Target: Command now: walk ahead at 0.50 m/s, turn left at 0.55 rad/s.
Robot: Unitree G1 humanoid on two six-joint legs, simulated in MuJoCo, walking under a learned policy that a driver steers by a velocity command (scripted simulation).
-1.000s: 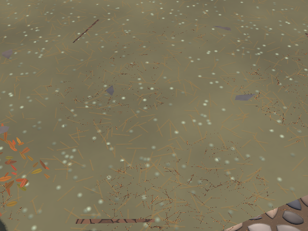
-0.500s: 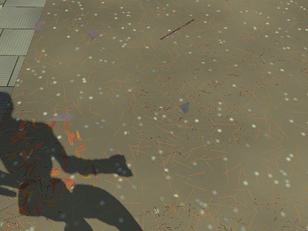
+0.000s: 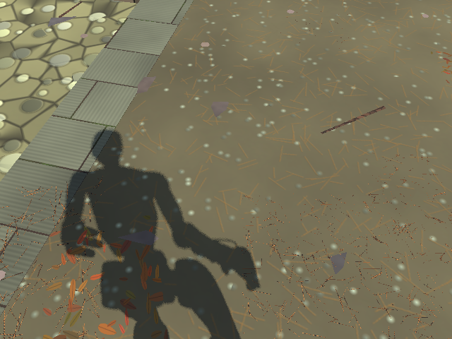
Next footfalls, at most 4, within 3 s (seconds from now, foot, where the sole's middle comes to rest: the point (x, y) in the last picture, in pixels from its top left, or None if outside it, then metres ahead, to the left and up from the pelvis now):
0.34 left None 0.34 0.16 -0.77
0.70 right None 0.32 -0.07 -0.77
1.06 left None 0.35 0.17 -0.77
1.50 right None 0.27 -0.08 -0.77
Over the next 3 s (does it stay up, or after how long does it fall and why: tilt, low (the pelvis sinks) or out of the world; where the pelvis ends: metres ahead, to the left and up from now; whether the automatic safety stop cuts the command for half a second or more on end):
stays up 0.51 0.02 0.00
